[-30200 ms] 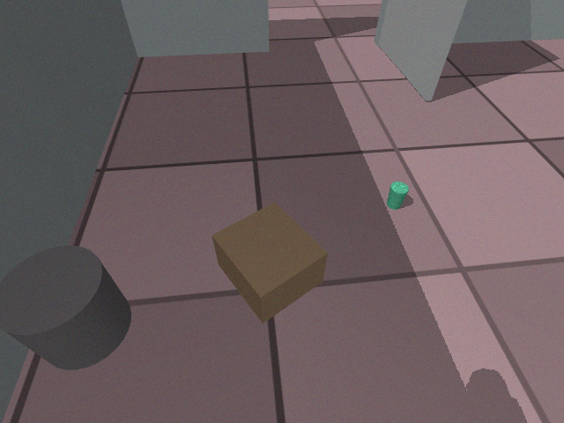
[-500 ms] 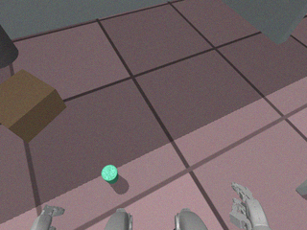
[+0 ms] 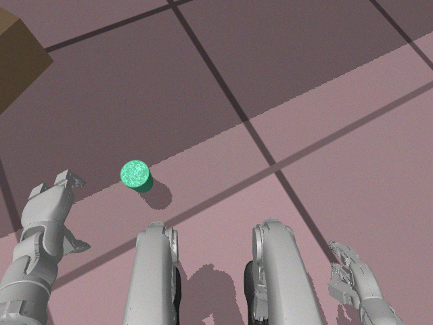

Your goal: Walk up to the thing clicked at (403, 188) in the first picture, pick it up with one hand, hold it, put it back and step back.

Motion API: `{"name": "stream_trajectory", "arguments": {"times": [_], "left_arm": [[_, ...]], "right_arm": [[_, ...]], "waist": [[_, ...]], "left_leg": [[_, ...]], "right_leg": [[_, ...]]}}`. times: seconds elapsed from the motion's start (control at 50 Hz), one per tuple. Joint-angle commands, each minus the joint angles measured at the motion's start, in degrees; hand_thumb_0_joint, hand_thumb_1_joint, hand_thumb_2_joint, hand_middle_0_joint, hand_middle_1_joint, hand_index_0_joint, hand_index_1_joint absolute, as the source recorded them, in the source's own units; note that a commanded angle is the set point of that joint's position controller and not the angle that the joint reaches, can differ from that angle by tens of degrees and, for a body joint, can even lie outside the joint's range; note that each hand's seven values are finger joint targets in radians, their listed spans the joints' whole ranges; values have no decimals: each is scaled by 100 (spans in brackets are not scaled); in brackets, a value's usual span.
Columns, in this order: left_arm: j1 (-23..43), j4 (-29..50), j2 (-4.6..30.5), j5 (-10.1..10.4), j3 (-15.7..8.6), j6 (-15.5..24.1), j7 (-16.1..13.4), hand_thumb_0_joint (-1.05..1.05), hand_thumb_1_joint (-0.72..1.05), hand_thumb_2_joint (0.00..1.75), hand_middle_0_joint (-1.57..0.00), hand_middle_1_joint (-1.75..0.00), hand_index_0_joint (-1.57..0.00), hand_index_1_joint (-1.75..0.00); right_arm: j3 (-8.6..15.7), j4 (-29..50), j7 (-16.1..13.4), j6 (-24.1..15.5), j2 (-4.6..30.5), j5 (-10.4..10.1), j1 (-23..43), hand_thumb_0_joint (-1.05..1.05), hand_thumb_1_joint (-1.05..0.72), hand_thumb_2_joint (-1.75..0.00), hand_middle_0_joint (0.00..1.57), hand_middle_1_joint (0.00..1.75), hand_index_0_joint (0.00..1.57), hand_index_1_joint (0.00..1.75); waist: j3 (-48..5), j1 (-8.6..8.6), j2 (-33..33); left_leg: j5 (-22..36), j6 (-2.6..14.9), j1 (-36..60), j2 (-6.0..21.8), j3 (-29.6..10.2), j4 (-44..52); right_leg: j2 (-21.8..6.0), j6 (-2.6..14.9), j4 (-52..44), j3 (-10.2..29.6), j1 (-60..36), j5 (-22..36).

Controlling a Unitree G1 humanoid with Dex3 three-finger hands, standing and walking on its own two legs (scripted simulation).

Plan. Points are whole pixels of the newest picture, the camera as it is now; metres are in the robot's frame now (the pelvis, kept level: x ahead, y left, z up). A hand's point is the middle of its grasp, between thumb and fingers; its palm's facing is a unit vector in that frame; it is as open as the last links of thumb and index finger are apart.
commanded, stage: rise first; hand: left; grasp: from above
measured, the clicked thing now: (139, 178) +0.48 +0.23 -0.42
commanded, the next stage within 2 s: approach in 1.56 s
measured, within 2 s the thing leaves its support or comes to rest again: neither
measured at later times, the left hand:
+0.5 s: hand (93, 197) +0.38 +0.30 -0.25, palm faces -0.46 -0.11 -0.88, open 14.1 cm
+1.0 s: hand (105, 186) +0.42 +0.29 -0.29, palm faces -0.45 -0.03 -0.89, open 14.0 cm
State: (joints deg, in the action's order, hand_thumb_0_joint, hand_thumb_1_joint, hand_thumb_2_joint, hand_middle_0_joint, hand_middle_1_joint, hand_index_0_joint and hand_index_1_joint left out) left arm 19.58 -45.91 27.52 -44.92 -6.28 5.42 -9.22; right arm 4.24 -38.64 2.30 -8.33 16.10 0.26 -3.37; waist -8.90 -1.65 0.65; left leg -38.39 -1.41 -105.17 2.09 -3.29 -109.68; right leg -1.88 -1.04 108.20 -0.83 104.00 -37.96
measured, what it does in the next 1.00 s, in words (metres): lowers itself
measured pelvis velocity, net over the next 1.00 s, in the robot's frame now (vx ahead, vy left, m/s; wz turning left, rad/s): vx -0.02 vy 0.01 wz -0.06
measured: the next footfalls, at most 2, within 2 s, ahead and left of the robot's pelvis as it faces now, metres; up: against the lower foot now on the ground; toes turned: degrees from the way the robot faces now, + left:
none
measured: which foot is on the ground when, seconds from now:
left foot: down 0.00-1.00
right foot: down 0.00-1.00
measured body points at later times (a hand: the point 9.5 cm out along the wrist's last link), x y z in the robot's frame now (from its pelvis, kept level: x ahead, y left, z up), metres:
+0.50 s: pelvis -0.02 +0.01 -0.09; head +0.19 +0.06 +0.30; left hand +0.40 +0.30 -0.20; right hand +0.05 -0.28 -0.21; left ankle +0.07 +0.13 -0.45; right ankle +0.08 -0.13 -0.45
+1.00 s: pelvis -0.02 +0.01 -0.13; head +0.21 +0.05 +0.26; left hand +0.44 +0.28 -0.24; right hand +0.05 -0.27 -0.25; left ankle +0.07 +0.13 -0.45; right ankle +0.08 -0.13 -0.45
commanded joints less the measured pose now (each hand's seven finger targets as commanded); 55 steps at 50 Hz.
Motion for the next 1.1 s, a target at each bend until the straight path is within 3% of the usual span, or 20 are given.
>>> {"name": "stream_trajectory", "arguments": {"times": [0.0,0.02,0.04,0.06,0.08,0.16,0.18,0.24,0.26,0.28,0.3,0.44,0.5,0.62,0.78,0.98,1.04,1.08], "left_arm": [[1375,305,1783,-319,-435,217,-192,0,-48,98,-8,-106,-9,-105],[1481,157,1728,-382,-363,257,-178,0,-49,99,-8,-106,-8,-105],[1684,97,1894,-419,-416,312,-178,0,-49,98,-9,-105,-10,-104],[1766,-101,1782,-509,-315,348,-168,0,-51,100,-8,-105,-8,-105],[1842,-115,1921,-559,-372,397,-174,0,-52,101,-7,-106,-7,-106],[2313,-421,2187,-933,-380,560,-296,0,-54,102,-6,-107,-7,-107],[2470,-518,2127,-1079,-290,597,-342,0,-54,102,-6,-107,-7,-106],[2606,-804,2205,-1277,-337,687,-542,0,-53,101,-6,-106,-7,-105],[2798,-860,2117,-1377,-196,719,-596,0,-54,103,-6,-104,-7,-104],[2924,-797,2293,-1468,-319,748,-688,0,-54,103,-6,-102,-6,-102],[2985,-1001,2300,-1604,-269,741,-758,0,-55,103,-6,-102,-7,-102],[3486,-1341,2327,-2018,-177,728,-1080,0,-55,103,-7,-98,-7,-98],[3662,-1560,2298,-2161,-124,709,-1166,0,-54,102,-8,-97,-7,-98],[3910,-1779,2235,-2335,-2,698,-1252,0,-51,99,-9,-97,-9,-97],[4175,-2077,2470,-2575,-114,814,-1418,0,-52,100,-10,-97,-10,-98],[4303,-2258,2513,-2612,-216,814,-1578,0,-54,100,-7,-102,-8,-101],[4269,-2136,2623,-2607,-281,791,-1592,0,-53,100,-7,-103,-8,-102],[4184,-2230,2512,-2611,-218,764,-1581,0,-54,100,-7,-103,-7,-102]], "right_arm": [[394,351,-64,-139,1014,47,-858,0,-87,-90,20,30,20,30],[409,323,-59,-121,1008,61,-894,0,-87,-90,20,30,20,30],[401,308,-62,-87,996,67,-911,0,-87,-90,20,30,20,30],[398,283,-51,-63,998,71,-954,0,-87,-90,20,30,20,30],[388,257,-43,-37,1002,82,-956,0,-87,-90,20,30,20,30],[328,217,-24,87,1023,113,-962,0,-89,-90,20,30,20,30],[300,191,-14,117,1014,124,-997,0,-89,-90,20,30,20,30],[242,103,25,200,1072,162,-1007,0,-89,-90,20,30,20,30],[219,68,42,216,1073,171,-1051,0,-90,-90,20,30,20,30],[225,54,58,247,1107,181,-1053,0,-89,-90,20,30,20,30],[203,-6,67,278,1112,204,-1097,0,-90,-90,20,30,20,30],[174,-216,188,365,1202,343,-1320,0,-90,-90,20,30,20,30],[199,-265,223,394,1243,382,-1342,0,-90,-90,20,30,20,30],[192,-304,289,444,1218,470,-1354,0,-90,-90,20,30,20,30],[136,-355,357,461,1202,569,-1375,0,-91,-90,20,30,20,30],[97,-407,415,468,1199,670,-1500,0,-91,-90,20,30,20,30],[114,-426,426,486,1191,674,-1529,0,-91,-90,20,30,20,30],[107,-438,439,494,1174,685,-1565,0,-91,-90,20,30,20,30]], "waist": [[-3851,-73,210],[-3784,-112,178],[-3767,-108,76],[-3620,-174,49],[-3595,-124,91],[-3267,-184,275],[-3198,-263,356],[-2985,-278,589],[-2938,-371,716],[-3086,-322,795],[-3062,-377,889],[-3378,-504,1307],[-3306,-563,1326],[-3294,-652,1250],[-3283,-715,919],[-3395,-793,1076],[-3619,-714,1142],[-3540,-760,1126]], "left_leg": [[954,266,1846,-243,340,808],[837,279,1701,-251,348,738],[780,295,1547,-253,368,669],[609,305,1363,-265,358,619],[551,309,1299,-267,363,572],[17,311,982,-277,296,469],[-68,308,881,-282,285,430],[-226,291,978,-264,134,413],[-234,282,934,-267,123,371],[-153,261,1097,-257,70,361],[-46,248,1095,-263,91,299],[632,198,1354,-249,34,-32],[577,190,1282,-239,0,-117],[552,226,1107,-256,58,-341],[506,306,663,-286,173,-718],[755,325,541,-284,237,-941],[948,318,616,-273,254,-1007],[965,312,592,-273,244,-1005]], "right_leg": [[168,204,-1159,-124,-1923,924],[174,198,-1140,-131,-1853,819],[185,195,-1126,-127,-1890,734],[196,202,-1088,-146,-1688,557],[204,210,-1035,-151,-1663,473],[259,263,-772,-244,-1110,-89],[262,276,-694,-274,-947,-136],[247,286,-427,-407,-400,-112],[241,293,-349,-432,-279,-73],[235,308,-230,-466,-181,21],[237,314,-170,-485,-105,100],[197,316,287,-589,213,697],[192,317,402,-619,423,668],[214,315,493,-623,487,671],[248,295,563,-586,441,624],[251,275,720,-598,375,899],[267,283,775,-580,211,1099],[269,289,803,-592,207,1113]]}}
